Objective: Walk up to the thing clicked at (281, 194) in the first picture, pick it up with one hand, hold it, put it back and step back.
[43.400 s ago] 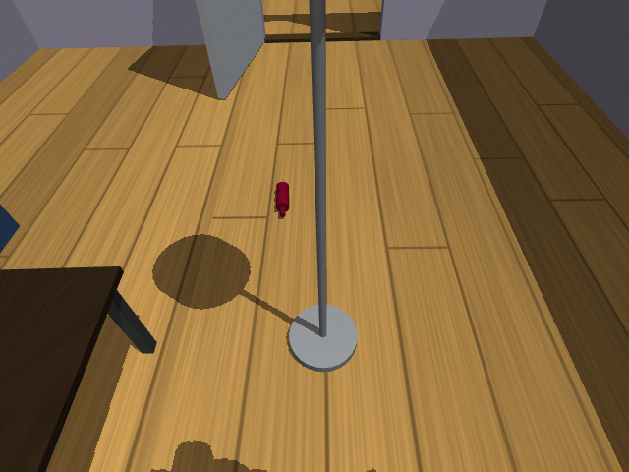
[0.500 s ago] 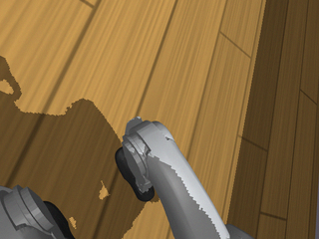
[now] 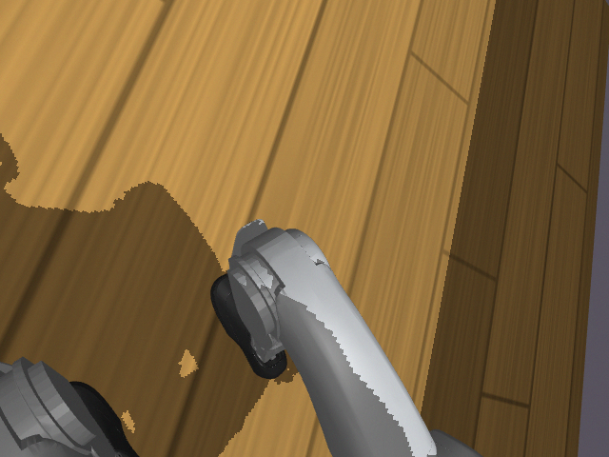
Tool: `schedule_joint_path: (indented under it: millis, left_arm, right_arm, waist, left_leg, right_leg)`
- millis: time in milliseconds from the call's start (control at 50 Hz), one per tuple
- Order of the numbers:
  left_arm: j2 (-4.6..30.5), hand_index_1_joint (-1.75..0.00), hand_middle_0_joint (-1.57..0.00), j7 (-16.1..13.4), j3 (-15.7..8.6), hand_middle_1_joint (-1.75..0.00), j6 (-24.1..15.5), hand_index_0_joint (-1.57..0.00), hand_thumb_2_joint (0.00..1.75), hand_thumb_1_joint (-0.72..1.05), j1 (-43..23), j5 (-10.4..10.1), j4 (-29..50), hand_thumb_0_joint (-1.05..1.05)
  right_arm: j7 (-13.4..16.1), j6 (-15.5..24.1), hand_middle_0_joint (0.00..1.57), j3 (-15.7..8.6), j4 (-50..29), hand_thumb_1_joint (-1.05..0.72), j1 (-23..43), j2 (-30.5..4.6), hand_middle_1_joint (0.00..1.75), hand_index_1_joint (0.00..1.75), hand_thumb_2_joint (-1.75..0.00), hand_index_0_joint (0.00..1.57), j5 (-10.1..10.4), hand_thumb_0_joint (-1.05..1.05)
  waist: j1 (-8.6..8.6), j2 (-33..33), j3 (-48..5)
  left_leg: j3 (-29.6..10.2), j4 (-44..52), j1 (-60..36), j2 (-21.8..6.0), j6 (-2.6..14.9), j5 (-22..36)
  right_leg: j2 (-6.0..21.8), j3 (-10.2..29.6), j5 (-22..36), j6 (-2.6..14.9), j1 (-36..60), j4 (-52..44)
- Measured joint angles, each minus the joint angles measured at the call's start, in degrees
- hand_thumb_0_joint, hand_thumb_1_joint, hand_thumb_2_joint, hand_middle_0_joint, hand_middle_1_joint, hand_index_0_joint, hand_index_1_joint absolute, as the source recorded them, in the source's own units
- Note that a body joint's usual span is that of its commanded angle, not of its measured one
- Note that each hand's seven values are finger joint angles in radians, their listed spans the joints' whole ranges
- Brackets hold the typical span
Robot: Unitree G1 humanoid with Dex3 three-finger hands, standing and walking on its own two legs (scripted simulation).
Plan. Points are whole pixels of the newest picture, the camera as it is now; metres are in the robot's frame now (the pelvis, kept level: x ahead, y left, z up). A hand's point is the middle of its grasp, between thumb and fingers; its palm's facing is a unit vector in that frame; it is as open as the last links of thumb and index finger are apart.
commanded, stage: open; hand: left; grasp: from above
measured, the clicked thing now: out of the picture +0.46 +0.31 -0.30
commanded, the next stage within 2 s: withdraw in 0.46 s
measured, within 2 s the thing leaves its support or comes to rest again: neither
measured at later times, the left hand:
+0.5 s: hand out of the picture +0.48 +0.29 -0.27, palm faces -0.27 -0.34 -0.90, open 12.3 cm
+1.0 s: hand out of the picture +0.51 +0.32 -0.14, palm faces -0.26 -0.20 -0.94, open 13.5 cm
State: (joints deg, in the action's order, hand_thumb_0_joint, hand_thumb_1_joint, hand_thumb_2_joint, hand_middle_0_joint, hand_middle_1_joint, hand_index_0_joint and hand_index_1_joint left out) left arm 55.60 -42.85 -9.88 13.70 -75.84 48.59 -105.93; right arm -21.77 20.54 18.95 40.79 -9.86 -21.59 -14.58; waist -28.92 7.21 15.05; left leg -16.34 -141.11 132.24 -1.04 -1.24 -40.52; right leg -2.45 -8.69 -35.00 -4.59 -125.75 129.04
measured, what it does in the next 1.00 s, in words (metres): stands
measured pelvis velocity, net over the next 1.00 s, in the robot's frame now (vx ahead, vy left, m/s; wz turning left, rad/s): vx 0.01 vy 0.00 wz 0.03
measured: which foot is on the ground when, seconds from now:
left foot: down 0.00-1.00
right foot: down 0.00-1.00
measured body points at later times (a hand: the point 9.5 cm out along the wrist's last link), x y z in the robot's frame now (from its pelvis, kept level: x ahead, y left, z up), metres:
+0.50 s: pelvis +0.00 +0.00 +0.00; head +0.31 +0.11 +0.30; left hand +0.49 +0.30 -0.22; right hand -0.01 -0.24 -0.03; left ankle +0.06 +0.13 -0.30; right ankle +0.13 -0.13 -0.30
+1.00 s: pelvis +0.01 +0.00 +0.02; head +0.26 +0.09 +0.38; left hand +0.52 +0.33 -0.09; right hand +0.02 -0.25 -0.06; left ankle +0.06 +0.13 -0.30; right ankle +0.13 -0.13 -0.30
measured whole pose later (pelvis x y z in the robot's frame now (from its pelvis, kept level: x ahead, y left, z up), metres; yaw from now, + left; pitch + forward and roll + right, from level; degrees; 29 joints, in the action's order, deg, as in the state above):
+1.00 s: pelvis +0.01 +0.00 +0.02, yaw +2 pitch +35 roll -13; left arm 43.1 -25.0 -2.3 17.5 -63.2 53.7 -80.7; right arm -20.7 12.1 10.3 43.0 -13.6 -19.8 -8.0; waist -20.7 -2.1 -0.6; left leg -13.2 -137.4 131.3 -2.0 -1.3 -42.2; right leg -2.0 -6.5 -36.9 -3.5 -126.6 127.7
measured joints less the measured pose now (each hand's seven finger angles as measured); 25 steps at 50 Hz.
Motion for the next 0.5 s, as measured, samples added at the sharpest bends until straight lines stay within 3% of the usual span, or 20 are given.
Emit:
schedule_joint_path:
  millis: [200,500]
  left_arm:
    - [0.16,-0.83,-0.35,0.18,0.09,-0.83,-0.27,-0.35,0.83,-0.24,0.19,-0.21,1.24,0.0]
    - [-0.41,-0.97,-0.27,0.44,1.03,-0.97,0.09,-0.27,0.98,-0.31,0.43,-0.51,1.3,0.0]
  right_arm:
    - [-0.14,0.04,0.2,0.2,-0.62,-0.91,0.47,-0.3,0.3,0.3,-0.9,0.2,-0.04,0.01]
    - [-0.4,0.12,0.2,0.04,-0.8,-0.91,0.44,-0.49,0.3,0.3,-0.9,0.2,-0.02,0.01]
  waist:
    - [0.2,0.42,0.43]
    - [0.55,0.16,-0.07]
  left_leg:
    - [-0.29,0.2,-0.41,-0.07,-0.22,-0.51]
    - [-0.3,0.28,-0.57,0.05,-0.11,-0.46]
  right_leg:
    - [0.01,-0.25,-0.38,-0.07,0.34,-0.25]
    - [0.14,-0.34,-0.44,0.11,0.72,-0.42]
